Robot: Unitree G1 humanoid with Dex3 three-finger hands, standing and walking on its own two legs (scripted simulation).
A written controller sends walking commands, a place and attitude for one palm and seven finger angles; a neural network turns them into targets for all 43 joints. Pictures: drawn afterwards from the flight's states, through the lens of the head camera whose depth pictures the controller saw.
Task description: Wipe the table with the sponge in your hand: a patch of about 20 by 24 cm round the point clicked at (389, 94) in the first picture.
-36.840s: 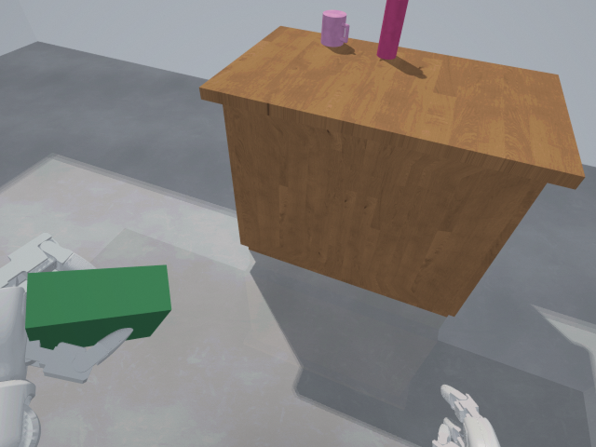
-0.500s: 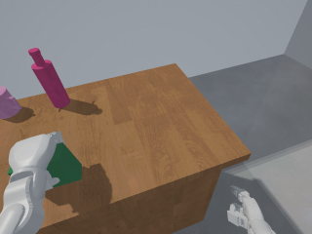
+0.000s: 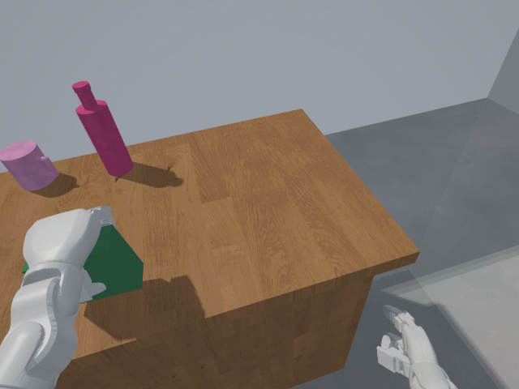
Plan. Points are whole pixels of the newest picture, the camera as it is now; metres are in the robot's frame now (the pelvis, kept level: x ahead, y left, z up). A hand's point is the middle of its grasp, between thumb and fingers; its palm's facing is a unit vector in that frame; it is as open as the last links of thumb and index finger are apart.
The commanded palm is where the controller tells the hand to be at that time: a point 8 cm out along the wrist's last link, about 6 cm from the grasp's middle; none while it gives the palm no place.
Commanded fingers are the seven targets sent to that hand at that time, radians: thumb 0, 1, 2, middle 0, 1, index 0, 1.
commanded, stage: lift the sponge slowly off the table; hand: left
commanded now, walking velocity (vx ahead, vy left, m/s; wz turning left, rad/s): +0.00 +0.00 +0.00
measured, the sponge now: (96, 272) +0.24 +0.30 +0.08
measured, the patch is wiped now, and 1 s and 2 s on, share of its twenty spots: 0.95 0.95 0.95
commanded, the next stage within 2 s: bring the sponge back beside the body in 1.14 s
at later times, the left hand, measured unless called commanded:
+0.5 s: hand (85, 238) +0.25 +0.30 +0.14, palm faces +0.08 -0.04 -1.00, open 9.1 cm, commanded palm +0.22 +0.30 +0.21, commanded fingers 0.00 0.10 1.30 -1.20 -1.60 -1.20 -1.60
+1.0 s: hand (70, 225) +0.25 +0.30 +0.17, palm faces +0.12 -0.03 -0.99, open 9.1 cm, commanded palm +0.21 +0.30 +0.24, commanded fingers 0.00 0.10 1.30 -1.20 -1.60 -1.20 -1.60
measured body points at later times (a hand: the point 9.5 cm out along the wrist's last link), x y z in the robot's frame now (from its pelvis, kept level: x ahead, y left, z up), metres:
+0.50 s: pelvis -0.01 -0.01 +0.00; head -0.03 -0.05 +0.45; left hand +0.24 +0.30 +0.20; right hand +0.23 -0.21 -0.08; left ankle +0.01 +0.11 -0.74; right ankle -0.02 -0.10 -0.74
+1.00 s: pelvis -0.01 -0.01 +0.00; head -0.03 -0.06 +0.45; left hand +0.24 +0.30 +0.23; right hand +0.25 -0.20 -0.07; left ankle +0.01 +0.11 -0.74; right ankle -0.02 -0.11 -0.74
